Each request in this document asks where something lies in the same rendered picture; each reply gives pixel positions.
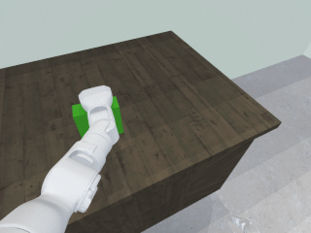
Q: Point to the right robot hand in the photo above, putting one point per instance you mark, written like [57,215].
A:
[245,225]

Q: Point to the left robot hand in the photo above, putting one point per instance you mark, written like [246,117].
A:
[96,95]

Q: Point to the sponge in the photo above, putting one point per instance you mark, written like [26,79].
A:
[81,119]

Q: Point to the table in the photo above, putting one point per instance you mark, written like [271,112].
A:
[185,125]

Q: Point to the robot left upper arm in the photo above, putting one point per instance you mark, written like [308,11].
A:
[70,189]

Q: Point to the robot left forearm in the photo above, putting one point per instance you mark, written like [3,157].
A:
[96,143]

